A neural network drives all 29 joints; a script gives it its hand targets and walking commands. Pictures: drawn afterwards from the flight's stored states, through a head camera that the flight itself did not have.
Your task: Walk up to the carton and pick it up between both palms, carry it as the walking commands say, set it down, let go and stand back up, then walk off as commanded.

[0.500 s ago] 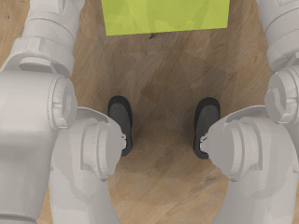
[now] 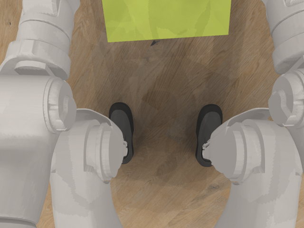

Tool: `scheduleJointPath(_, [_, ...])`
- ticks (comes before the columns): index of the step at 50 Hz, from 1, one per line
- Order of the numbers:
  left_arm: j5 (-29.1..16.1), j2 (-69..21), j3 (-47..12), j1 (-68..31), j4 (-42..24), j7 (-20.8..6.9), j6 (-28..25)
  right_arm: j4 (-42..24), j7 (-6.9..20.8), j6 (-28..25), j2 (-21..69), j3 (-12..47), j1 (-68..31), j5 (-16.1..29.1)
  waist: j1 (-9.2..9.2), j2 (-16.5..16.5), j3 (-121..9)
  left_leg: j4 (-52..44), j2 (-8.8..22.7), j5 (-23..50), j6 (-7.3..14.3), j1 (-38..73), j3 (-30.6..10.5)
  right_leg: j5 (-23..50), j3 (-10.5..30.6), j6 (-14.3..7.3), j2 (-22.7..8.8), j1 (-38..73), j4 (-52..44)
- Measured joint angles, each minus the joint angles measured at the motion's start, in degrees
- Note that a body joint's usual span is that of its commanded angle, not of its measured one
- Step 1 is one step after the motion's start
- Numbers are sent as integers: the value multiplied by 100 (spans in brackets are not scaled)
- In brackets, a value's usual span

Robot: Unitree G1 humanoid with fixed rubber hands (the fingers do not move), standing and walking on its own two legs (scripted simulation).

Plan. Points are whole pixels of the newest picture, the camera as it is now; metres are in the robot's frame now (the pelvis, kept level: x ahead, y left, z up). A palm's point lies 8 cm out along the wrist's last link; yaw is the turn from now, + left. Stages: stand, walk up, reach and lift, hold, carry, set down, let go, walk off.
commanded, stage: reach and lift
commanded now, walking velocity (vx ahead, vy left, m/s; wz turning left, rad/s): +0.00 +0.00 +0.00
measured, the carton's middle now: out of the picture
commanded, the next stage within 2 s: none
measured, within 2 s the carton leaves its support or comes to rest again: leaves its support in 0.36 s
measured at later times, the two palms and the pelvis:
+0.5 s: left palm out of the picture +0.55 +0.15 -0.16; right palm out of the picture +0.55 -0.18 -0.17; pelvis -0.01 +0.00 +0.00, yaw -1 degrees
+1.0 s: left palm out of the picture +0.55 +0.15 -0.11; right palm out of the picture +0.55 -0.17 -0.12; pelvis +0.00 +0.00 +0.03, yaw -1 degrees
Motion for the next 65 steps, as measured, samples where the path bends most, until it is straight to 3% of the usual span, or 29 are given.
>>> scheduleJointPath(7, [-180,3,-175,9,-18,123,48,-13,-121,39,6,126,15,138,9,0,-5,23,0,-2,6,2,-8,4,-3,7,10,9,11])
scheduleJointPath(16, [-453,-75,-524,105,-145,483,134,-156,-432,107,18,430,218,414,-13,-18,-167,1,-9,24,3,-51,-24,36,-8,33,27,-31,-30])
scheduleJointPath(24, [-401,-287,-437,302,-475,751,212,-373,-694,175,-7,529,437,604,18,-44,-425,-111,-58,95,-63,-37,-68,161,-4,51,89,-55,-156])
scheduleJointPath(36, [193,-504,192,597,-936,704,512,-433,-656,426,142,70,425,85,36,-126,-919,-500,-49,204,-71,70,-46,270,-20,6,81,21,-517])
scheduleJointPath(47, [566,-727,608,1003,-1581,656,740,-1077,-590,662,369,-365,896,-346,43,-91,-1295,-740,-74,193,-43,10,-25,236,-10,39,60,-5,-770])
scheduleJointPath(53, [580,-981,631,1307,-1948,1123,822,-1436,-788,795,529,-440,1222,-347,43,-87,-1653,-822,-150,129,-88,-13,-56,209,22,89,96,-30,-877])
scheduleJointPath(57, [862,-1268,920,1481,-2020,1455,835,-1519,-929,861,792,-756,1409,-659,19,-74,-2094,-946,-190,130,-85,-76,-57,221,50,122,113,-94,-1013])
scheduleJointPath(60, [1119,-1419,1156,1610,-2119,1349,858,-1629,-955,899,927,-966,1560,-910,11,-56,-2390,-1081,-194,169,-57,-123,-37,259,68,141,116,-138,-1152])
scheduleJointPath(65, [1303,-1513,1318,1835,-2391,880,943,-1844,-860,949,973,-1112,1786,-1052,34,-61,-2686,-1340,-177,261,-27,-104,-8,366,86,155,132,-127,-1418])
